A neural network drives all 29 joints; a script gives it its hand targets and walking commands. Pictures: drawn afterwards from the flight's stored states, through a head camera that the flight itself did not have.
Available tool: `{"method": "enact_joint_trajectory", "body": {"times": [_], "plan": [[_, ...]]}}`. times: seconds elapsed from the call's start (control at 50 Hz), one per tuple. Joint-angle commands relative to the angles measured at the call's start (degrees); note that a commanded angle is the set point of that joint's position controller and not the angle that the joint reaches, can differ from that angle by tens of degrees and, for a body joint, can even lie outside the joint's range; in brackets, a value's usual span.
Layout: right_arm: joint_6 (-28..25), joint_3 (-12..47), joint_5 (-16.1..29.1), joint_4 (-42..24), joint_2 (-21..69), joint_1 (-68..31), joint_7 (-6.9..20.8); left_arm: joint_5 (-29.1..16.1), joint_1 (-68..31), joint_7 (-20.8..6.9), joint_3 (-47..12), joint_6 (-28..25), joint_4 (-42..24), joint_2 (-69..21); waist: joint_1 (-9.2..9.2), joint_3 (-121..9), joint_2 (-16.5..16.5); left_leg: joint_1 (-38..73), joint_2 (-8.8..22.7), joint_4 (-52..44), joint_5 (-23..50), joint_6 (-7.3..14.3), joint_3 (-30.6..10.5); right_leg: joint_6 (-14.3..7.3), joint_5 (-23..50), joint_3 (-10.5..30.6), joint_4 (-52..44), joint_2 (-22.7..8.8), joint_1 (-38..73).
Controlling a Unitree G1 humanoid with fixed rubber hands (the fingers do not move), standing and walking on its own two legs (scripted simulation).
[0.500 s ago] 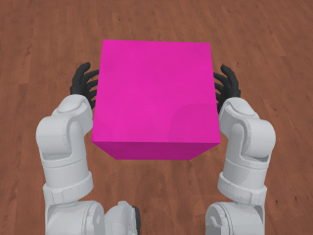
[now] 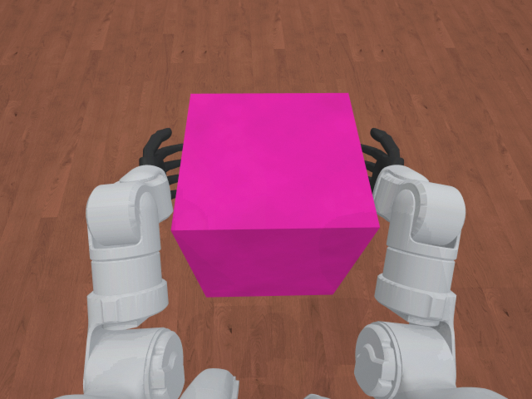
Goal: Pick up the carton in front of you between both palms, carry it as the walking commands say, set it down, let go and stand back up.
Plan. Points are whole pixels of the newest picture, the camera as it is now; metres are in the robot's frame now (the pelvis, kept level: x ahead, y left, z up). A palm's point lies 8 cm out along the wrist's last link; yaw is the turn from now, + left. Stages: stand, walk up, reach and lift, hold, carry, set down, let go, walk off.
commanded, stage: carry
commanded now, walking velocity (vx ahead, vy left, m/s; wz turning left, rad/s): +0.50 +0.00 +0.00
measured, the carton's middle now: (269, 205) +0.36 +0.03 +0.07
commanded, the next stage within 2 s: none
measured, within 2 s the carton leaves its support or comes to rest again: neither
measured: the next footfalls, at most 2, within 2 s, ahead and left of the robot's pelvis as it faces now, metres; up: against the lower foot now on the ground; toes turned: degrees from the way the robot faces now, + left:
left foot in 0.26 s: +0.35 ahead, +0.12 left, +0.04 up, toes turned +6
right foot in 0.62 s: +0.57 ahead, -0.10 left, +0.07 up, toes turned -7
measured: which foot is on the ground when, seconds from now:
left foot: up 0.00-0.24, down 0.26-0.66, up 0.68-1.00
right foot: down 0.00-0.28, up 0.30-0.60, down 0.62-1.00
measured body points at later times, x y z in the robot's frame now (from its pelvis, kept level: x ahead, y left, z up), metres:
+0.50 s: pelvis +0.31 +0.03 +0.05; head +0.36 +0.02 +0.50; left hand +0.70 +0.13 +0.19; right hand +0.66 -0.17 +0.19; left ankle +0.30 +0.11 -0.68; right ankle +0.33 -0.09 -0.59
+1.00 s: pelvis +0.64 -0.01 +0.09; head +0.66 -0.02 +0.54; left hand +1.00 +0.15 +0.25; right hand +1.01 -0.15 +0.24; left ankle +0.78 +0.10 -0.59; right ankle +0.53 -0.10 -0.65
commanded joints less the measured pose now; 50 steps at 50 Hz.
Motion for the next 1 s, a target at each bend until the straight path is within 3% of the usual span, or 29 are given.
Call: {"method": "enact_joint_trajectory", "body": {"times": [0.0, 0.08, 0.16, 0.2, 0.22, 0.24, 0.26, 0.28, 0.3, 0.34, 0.36, 0.4, 0.46, 0.52, 0.56, 0.6, 0.62, 0.64, 0.66, 0.68, 0.7, 0.72, 0.76, 0.8, 0.84, 0.88, 0.94, 0.96, 0.98], "plan": [[-2.36, 33.6, 10.31, -2.79, 45.53, -34.55, 3.88, -26.48, -50.29, -9.11, -42.41, -2.1, -10.88, -55.92, -3.13, -26.61, -3.3, -14.25, 1.94, -1.08, 2.92, 0.6, -0.61, -9.32, 14.09, 26.37, -13.14, -16.49, 31.05], [-3.01, 35.21, 10.02, -5.16, 42.43, -32.95, 2.72, -24.91, -44.73, -8.5, -41.1, -2.26, -9.97, -51.77, -1.96, -25.13, -4.43, -18.19, 2.98, -12.2, 3.27, -0.62, 1.67, -10.95, 17.61, 20.66, -15.12, -16.58, 33.89], [-1.77, 37.17, 10.94, -4.17, 41.09, -31.01, 3.07, -21.55, -38.21, -7.87, -38.55, -1.07, -5.68, -47.63, -1.92, -21.63, -6.96, -8.74, 0.51, -29.82, 4.8, -0.18, 8.05, -8.45, 25.0, 12.12, -16.71, -13.87, 29.81], [-1.28, 37.94, 11.86, -2.82, 42.02, -31.63, 3.74, -19.66, -36.04, -7.91, -37.39, -0.6, -3.4, -46.96, -4.45, -21.98, -9.61, 1.88, -3.4, -35.8, 3.21, 1.1, 13.15, -6.25, 39.39, 7.4, -12.19, -12.93, 27.06], [-1.23, 38.25, 12.53, -1.69, 42.87, -31.54, 4.06, -18.84, -35.63, -7.99, -36.77, -0.39, -2.77, -46.94, -7.81, -23.81, -9.65, 11.17, -6.46, -39.84, 5.03, 1.84, 15.97, -4.57, 49.81, 3.86, -4.21, -12.17, 24.9], [-1.38, 38.29, 13.36, -0.43, 43.59, -30.63, 4.33, -17.82, -35.72, -8.04, -36.26, -0.26, -2.76, -46.81, -11.21, -28.59, -6.57, 26.07, -6.6, -43.49, 7.43, 2.93, 13.53, -2.16, 51.89, 0.93, 7.05, -10.59, 19.23], [-1.53, 38.52, 14.19, -0.75, 44.43, -30.88, 4.59, -16.61, -36.14, -8.0, -35.55, -0.12, -2.9, -46.34, -13.63, -33.8, 1.0, 40.47, 3.82, -48.6, -4.54, 6.49, -5.63, 0.74, 35.69, 1.7, 21.3, -8.49, 6.66], [-1.99, 39.75, 15.47, -1.44, 45.65, -33.73, 4.84, -15.97, -36.0, -7.98, -34.6, -0.03, -4.25, -47.02, -12.72, -35.25, 18.41, 49.69, 18.12, -58.56, -1.36, 15.68, -37.61, 2.94, 0.39, 4.18, 35.14, 1.38, -11.02], [-2.21, 40.86, 17.28, -2.55, 48.1, -35.64, 5.38, -15.2, -39.04, -7.68, -34.11, -0.22, -4.95, -46.41, -12.29, -31.66, 14.51, 48.87, 18.43, -59.73, 10.53, 17.41, -41.48, 1.83, -6.3, 9.45, 46.53, 1.86, -17.86], [-2.97, 44.79, 22.53, -7.48, 52.47, -41.53, 6.58, -12.6, -37.1, -7.04, -32.38, -1.06, -4.64, -46.88, -11.77, -28.12, 1.2, 44.27, 16.78, -52.02, 26.24, 14.65, -28.83, 0.42, -3.26, 10.61, 50.5, -1.35, -22.63], [-3.46, 46.56, 24.72, -9.25, 53.87, -43.88, 7.02, -11.13, -35.32, -6.66, -31.5, -1.49, -3.73, -46.69, -11.16, -27.77, -0.1, 42.34, 15.7, -52.39, 25.35, 12.29, -24.48, -0.11, -1.56, 10.9, 47.49, -2.56, -22.64], [-4.37, 47.67, 27.2, -11.48, 54.53, -45.46, 7.44, -9.38, -34.13, -5.95, -31.13, -2.23, -4.68, -45.94, -10.12, -28.03, 2.77, 41.13, 14.74, -54.5, 19.86, 9.85, -19.22, -0.53, -0.81, 10.2, 40.61, -3.55, -20.99], [-4.39, 46.85, 27.56, -12.46, 51.46, -43.76, 7.35, -8.04, -32.68, -5.01, -31.7, -2.61, -6.47, -43.1, -10.5, -26.25, 4.99, 40.36, 14.52, -56.55, 20.3, 10.67, -13.61, 0.31, -1.18, 7.51, 29.32, -3.95, -21.15], [-3.25, 44.66, 25.31, -8.96, 48.12, -39.01, 6.85, -8.71, -31.76, -4.67, -32.69, -1.49, -7.05, -40.86, -10.12, -23.67, 7.01, 33.89, 12.59, -58.54, 20.36, 9.19, -5.54, 1.02, 0.74, 4.19, 11.56, -3.3, -11.67], [-2.36, 42.66, 23.09, -5.81, 45.61, -36.11, 6.47, -9.47, -32.06, -4.94, -33.35, -0.5, -6.06, -40.01, -8.12, -23.29, 9.8, 30.56, 11.74, -57.12, 24.76, 7.07, -1.26, 0.79, 2.41, -2.03, 4.63, -0.16, -2.0], [-1.46, 40.62, 20.77, -2.81, 43.91, -33.89, 6.0, -10.82, -32.22, -5.5, -33.41, 0.11, -3.52, -40.58, -3.2, -26.42, 6.01, 23.16, 9.23, -42.35, 37.93, 3.18, 5.82, -0.61, 6.84, -6.85, -2.76, 4.16, 18.46], [-1.06, 39.23, 19.51, -1.92, 42.6, -34.18, 5.7, -11.68, -31.04, -5.69, -33.37, 0.32, -1.65, -41.07, -0.04, -30.6, 1.12, 13.54, 6.96, -29.4, 33.55, 0.27, 7.96, -2.74, 2.9, 1.68, -2.39, -0.49, 33.11], [-0.47, 37.59, 18.34, -1.8, 42.75, -34.01, 5.58, -12.53, -32.2, -5.69, -33.47, 0.26, -1.06, -40.35, -0.67, -33.78, -17.21, -1.64, -0.16, -12.02, 14.88, -2.95, 6.85, -10.62, -5.03, 37.19, -12.48, -17.88, 40.58], [-0.15, 36.42, 17.28, -1.71, 42.47, -35.91, 5.31, -13.61, -33.23, -6.04, -34.16, 0.42, -0.54, -43.5, -0.75, -30.4, -16.66, -11.3, -4.5, -1.4, -5.46, -2.78, 2.38, -14.94, 6.0, 49.44, -18.32, -20.23, 41.31], [-0.17, 35.95, 15.74, -0.17, 43.57, -35.07, 5.17, -16.43, -37.47, -6.81, -36.16, 0.57, -3.07, -46.36, -0.89, -27.7, -8.43, -15.4, -1.72, 5.6, -4.89, -1.58, -1.1, -15.23, 14.65, 43.56, -13.61, -20.6, 39.98], [-0.49, 34.85, 14.41, -0.04, 44.57, -34.45, 5.16, -19.37, -41.23, -7.67, -38.39, 0.2, -5.01, -49.57, -0.77, -27.05, -1.46, -17.15, -0.26, 7.94, -3.76, -0.7, -1.45, -14.53, 23.39, 37.88, -10.04, -19.89, 37.78], [-0.86, 34.26, 13.36, -0.14, 45.55, -34.48, 5.06, -22.1, -45.32, -8.29, -40.17, -0.36, -7.38, -52.13, -1.39, -26.48, 1.11, -17.7, 1.13, 5.3, -2.05, 0.11, -1.81, -12.39, 24.02, 33.11, -9.53, -18.73, 35.66], [-1.63, 33.67, 11.42, -0.58, 45.91, -35.07, 4.42, -25.17, -50.09, -8.84, -41.77, -1.45, -9.52, -54.78, -2.89, -26.39, -2.06, -15.98, 2.12, -0.86, 0.73, 0.46, -1.4, -9.11, 15.46, 27.79, -12.07, -17.19, 33.32], [-2.32, 34.09, 10.35, -1.46, 45.27, -34.51, 3.47, -26.11, -49.66, -9.12, -41.58, -1.92, -9.76, -54.3, -2.44, -25.62, -4.65, -17.27, 1.86, -3.91, 1.92, 0.03, 0.85, -9.56, 14.43, 25.11, -14.05, -16.91, 33.37], [-2.47, 34.46, 10.02, -2.6, 43.52, -34.31, 2.66, -25.52, -47.32, -8.84, -40.69, -1.81, -8.73, -52.35, -1.94, -24.45, -5.12, -19.71, 2.64, -9.24, 2.13, -0.59, 1.91, -10.55, 16.1, 22.22, -15.43, -16.96, 34.46], [-2.01, 34.92, 9.93, -2.39, 41.88, -32.78, 2.29, -24.06, -43.35, -8.44, -39.18, -1.29, -6.33, -50.11, -1.74, -22.89, -5.37, -17.09, 3.03, -18.38, 3.33, -0.85, 3.38, -9.84, 18.51, 17.57, -16.6, -15.77, 32.7], [-1.09, 35.84, 10.17, -0.71, 41.67, -31.79, 2.79, -21.52, -39.05, -8.23, -37.11, -0.5, -1.89, -48.08, -2.43, -20.05, -8.38, -6.71, -0.07, -31.03, 4.16, 0.19, 9.85, -7.33, 26.27, 10.59, -17.8, -13.53, 27.62], [-0.9, 36.17, 10.61, -0.15, 42.19, -32.15, 3.11, -20.61, -38.06, -8.22, -36.55, -0.34, -0.82, -47.88, -4.08, -20.64, -9.56, -0.17, -2.17, -33.84, 3.42, 1.05, 12.47, -6.25, 35.26, 8.1, -15.42, -13.21, 25.57], [-0.85, 36.48, 11.25, 0.59, 42.88, -32.65, 3.43, -19.69, -37.37, -8.25, -35.94, -0.19, -0.05, -47.89, -7.05, -22.24, -10.45, 7.75, -5.05, -35.65, 3.56, 1.76, 15.21, -5.06, 47.05, 5.44, -9.22, -13.07, 23.95]]}}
